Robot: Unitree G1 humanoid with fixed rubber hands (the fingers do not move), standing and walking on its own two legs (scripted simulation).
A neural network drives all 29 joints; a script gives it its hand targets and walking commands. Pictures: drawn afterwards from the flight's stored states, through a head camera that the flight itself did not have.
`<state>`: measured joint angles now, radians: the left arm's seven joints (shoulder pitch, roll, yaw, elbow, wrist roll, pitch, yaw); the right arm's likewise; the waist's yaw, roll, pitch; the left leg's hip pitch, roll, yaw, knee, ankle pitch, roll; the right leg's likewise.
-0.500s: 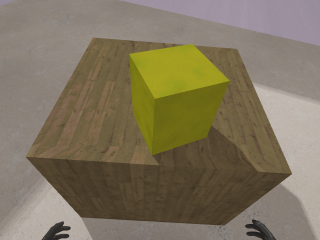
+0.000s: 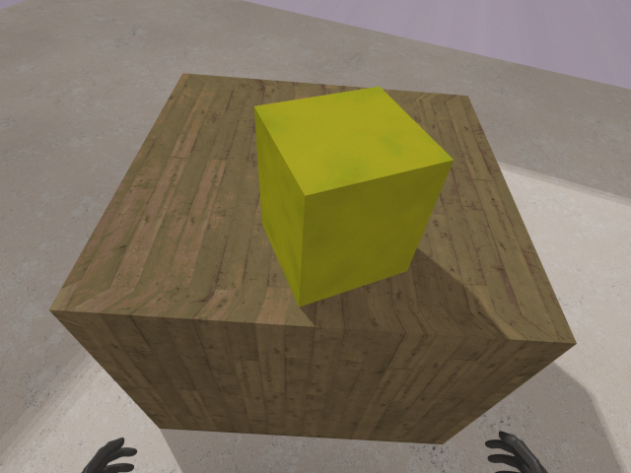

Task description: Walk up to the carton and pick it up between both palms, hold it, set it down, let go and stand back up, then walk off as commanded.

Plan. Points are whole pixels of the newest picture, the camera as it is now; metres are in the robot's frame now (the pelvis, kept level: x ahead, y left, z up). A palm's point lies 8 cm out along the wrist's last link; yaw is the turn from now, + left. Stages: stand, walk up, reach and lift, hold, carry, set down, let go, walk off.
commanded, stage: reach and lift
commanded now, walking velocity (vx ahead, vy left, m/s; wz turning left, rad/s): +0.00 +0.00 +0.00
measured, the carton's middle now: (338, 197) +0.52 -0.05 +0.05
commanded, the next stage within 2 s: none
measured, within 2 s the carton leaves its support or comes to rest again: neither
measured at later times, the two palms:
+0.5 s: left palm (136, 456) +0.17 +0.21 -0.06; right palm (550, 461) +0.16 -0.31 -0.06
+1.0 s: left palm (170, 415) +0.21 +0.17 -0.02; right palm (581, 433) +0.18 -0.34 -0.03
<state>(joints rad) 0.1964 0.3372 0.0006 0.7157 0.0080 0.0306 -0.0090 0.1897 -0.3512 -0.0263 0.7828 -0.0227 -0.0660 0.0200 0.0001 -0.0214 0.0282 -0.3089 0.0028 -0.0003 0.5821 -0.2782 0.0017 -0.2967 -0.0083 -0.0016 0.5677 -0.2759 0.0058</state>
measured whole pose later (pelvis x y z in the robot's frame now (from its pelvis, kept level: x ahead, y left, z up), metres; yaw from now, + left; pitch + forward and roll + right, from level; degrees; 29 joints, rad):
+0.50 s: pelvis +0.00 -0.03 +0.00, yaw +0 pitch -3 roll +1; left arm 0.18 0.21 0.00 0.48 0.00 0.18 0.14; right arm 0.13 -0.33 -0.10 0.80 0.06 -0.21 0.16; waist 0.00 -0.01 0.03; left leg -0.21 0.02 0.00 0.50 -0.25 -0.02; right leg -0.23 0.01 -0.01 0.54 -0.27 -0.03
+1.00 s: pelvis +0.01 -0.03 +0.01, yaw +0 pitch -2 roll +1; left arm 0.18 0.07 -0.01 0.33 -0.04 0.08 0.27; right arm 0.12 -0.48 -0.04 0.76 0.30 -0.24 0.31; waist 0.00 -0.02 0.01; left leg -0.21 0.02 0.00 0.48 -0.24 -0.03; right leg -0.23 0.01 -0.01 0.53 -0.27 -0.03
